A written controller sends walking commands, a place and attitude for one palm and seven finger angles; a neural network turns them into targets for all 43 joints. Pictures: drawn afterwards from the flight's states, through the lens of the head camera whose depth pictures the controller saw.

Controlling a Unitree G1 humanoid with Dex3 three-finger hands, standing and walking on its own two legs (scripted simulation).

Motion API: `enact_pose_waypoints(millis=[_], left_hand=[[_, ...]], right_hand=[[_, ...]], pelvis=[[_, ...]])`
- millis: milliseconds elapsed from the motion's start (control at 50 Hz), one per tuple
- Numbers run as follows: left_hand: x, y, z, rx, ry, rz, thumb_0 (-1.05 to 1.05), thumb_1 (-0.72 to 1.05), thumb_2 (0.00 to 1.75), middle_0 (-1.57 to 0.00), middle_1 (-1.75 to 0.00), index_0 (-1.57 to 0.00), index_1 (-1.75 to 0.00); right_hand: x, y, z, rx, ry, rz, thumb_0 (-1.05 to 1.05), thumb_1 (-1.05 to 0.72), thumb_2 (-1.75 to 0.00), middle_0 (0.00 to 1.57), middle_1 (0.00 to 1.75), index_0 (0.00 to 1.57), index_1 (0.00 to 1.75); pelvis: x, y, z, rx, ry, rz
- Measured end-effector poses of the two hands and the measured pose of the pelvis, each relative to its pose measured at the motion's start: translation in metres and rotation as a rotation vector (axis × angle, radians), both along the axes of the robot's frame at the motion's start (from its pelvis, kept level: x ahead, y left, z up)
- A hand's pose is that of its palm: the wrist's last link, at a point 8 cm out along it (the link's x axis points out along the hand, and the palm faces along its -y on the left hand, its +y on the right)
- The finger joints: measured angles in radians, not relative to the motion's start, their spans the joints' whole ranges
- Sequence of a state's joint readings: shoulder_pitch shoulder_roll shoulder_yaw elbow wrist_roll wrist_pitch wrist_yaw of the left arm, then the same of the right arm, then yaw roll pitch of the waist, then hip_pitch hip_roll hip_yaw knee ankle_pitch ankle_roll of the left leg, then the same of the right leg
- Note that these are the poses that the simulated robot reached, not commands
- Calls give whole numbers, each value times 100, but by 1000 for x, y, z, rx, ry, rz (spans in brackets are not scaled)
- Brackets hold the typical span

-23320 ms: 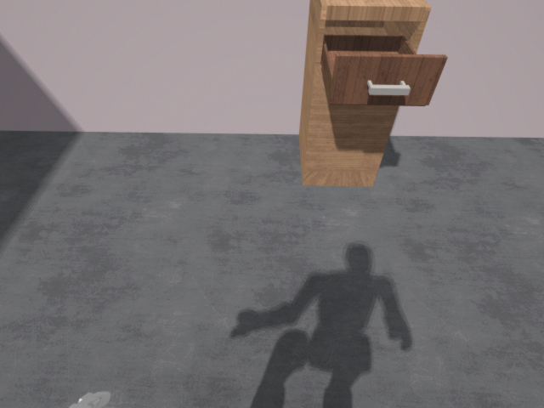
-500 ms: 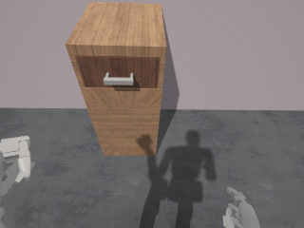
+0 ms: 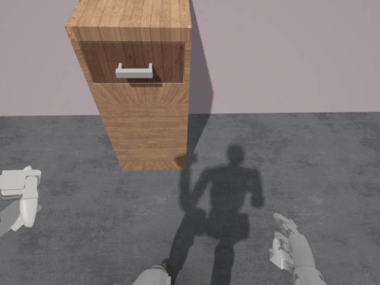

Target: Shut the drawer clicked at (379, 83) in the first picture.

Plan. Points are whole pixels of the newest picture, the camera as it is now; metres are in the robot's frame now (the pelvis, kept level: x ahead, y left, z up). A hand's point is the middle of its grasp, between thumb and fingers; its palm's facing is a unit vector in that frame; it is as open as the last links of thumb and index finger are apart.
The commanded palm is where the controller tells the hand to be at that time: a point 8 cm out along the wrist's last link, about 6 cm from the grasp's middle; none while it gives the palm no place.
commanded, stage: step back with the hand held close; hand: left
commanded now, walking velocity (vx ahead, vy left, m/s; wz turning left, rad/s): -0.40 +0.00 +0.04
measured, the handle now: (135, 69) +0.75 +0.23 -0.02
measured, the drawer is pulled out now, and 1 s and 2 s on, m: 0.00 0.00 0.00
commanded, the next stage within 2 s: stop stepping back and stand still in 0.06 s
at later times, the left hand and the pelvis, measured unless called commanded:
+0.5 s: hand out of the picture +0.06 +0.25 +0.20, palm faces +0.47 -0.76 -0.45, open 3.3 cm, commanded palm +0.02 +0.28 +0.19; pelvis -0.10 +0.00 +0.00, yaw +2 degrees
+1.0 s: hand out of the picture +0.03 +0.23 +0.18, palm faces +0.46 -0.80 -0.39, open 3.3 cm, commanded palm -0.03 +0.27 +0.19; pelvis -0.15 -0.01 +0.00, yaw +2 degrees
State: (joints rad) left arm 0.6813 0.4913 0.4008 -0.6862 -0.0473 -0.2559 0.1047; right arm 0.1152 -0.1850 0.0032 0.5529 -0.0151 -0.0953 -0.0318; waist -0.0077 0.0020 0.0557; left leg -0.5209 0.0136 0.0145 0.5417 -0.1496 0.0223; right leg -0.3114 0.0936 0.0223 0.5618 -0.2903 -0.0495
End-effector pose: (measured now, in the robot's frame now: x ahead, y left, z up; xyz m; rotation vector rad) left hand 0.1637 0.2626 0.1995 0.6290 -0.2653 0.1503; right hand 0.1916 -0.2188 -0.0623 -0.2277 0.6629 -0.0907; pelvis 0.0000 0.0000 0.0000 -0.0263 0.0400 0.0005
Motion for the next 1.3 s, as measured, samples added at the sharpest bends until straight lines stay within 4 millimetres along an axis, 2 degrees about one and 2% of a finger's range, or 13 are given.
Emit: enact_pose_waypoints(millis=[100, 280, 460, 540, 640, 760, 900, 1000, 1080, 1120, 1200, 1260, 1300], left_hand=[[-38, 14, 14, -24, -67, 128, 1, 89, 90, -140, -160, -141, -160], [-77, 26, -30, -153, 11, 194, 2, 89, 90, -140, -160, -141, -160], [-135, 18, 12, -29, -148, 167, 2, 89, 90, -140, -160, -141, -160], [-147, 25, 10, -100, -201, 222, 1, 89, 90, -140, -160, -141, -160], [-152, 32, -14, -175, -161, 222, 1, 89, 90, -140, -160, -141, -160], [-169, 20, -15, -145, -102, 185, 2, 89, 90, -140, -160, -141, -160], [-183, 8, -6, -92, -164, 196, 2, 89, 90, -140, -160, -141, -160], [-180, 10, -3, -143, -167, 195, 2, 89, 90, -140, -160, -141, -160], [-175, 8, -7, -125, -159, 150, 1, 89, 90, -140, -160, -141, -160], [-158, 10, -31, -136, -60, 146, 1, 89, 90, -140, -160, -141, -160], [-134, 9, -140, -307, 425, 271, 0, 90, 90, -136, -156, -137, -156], [-155, -17, -224, -372, 731, 295, 1, 91, 90, -129, -150, -130, -149], [-184, -38, -271, -424, 934, 301, 1, 91, 90, -123, -144, -124, -143]], right_hand=[[-34, -16, 7, -20, 72, -47, 1, -91, -90, 21, 30, 20, 30], [-88, -19, 1, -94, 97, -55, 1, -91, -90, 20, 30, 20, 30], [-139, 3, -2, 8, 18, -21, 1, -91, -90, 20, 30, 20, 30], [-155, -1, -10, -3, 53, -21, 1, -91, -90, 21, 30, 21, 30], [-180, -10, -9, -50, 44, -58, 1, -91, -90, 21, 30, 21, 30], [-214, -12, -1, -13, 38, -90, 1, -91, -90, 20, 30, 20, 30], [-218, -27, -22, -37, 123, -33, 1, -91, -90, 21, 30, 20, 30], [-212, -35, -7, -66, 112, -58, 1, -91, -90, 21, 30, 20, 30], [-199, -36, -2, -92, 20, -88, 1, -91, -90, 20, 30, 20, 30], [-195, -34, -8, -54, 23, -59, 1, -91, -90, 20, 30, 20, 30], [-203, -31, -31, -1, 148, 1, 1, -91, -90, 20, 30, 20, 30], [-217, -32, -51, 38, 215, 3, 1, -91, -90, 20, 30, 20, 30], [-232, -35, -62, 48, 285, -12, 1, -91, -90, 20, 30, 20, 30]], pelvis=[[-15, -6, 13, 51, 18, 7], [-67, 5, 5, 37, 24, 58], [-94, -3, 2, 46, -69, 40], [-108, 1, 3, 33, -63, 33], [-131, 6, -4, 25, -79, 34], [-141, -3, 5, 18, -99, 24], [-154, -18, -5, 19, -56, 30], [-153, -15, 5, 38, -47, 33], [-149, -6, -4, 30, -45, 34], [-150, -5, -3, 38, -45, 47], [-155, -10, -1, 36, -46, 91], [-157, -22, -11, 80, -68, 74], [-158, -25, -14, 66, -89, 80]])
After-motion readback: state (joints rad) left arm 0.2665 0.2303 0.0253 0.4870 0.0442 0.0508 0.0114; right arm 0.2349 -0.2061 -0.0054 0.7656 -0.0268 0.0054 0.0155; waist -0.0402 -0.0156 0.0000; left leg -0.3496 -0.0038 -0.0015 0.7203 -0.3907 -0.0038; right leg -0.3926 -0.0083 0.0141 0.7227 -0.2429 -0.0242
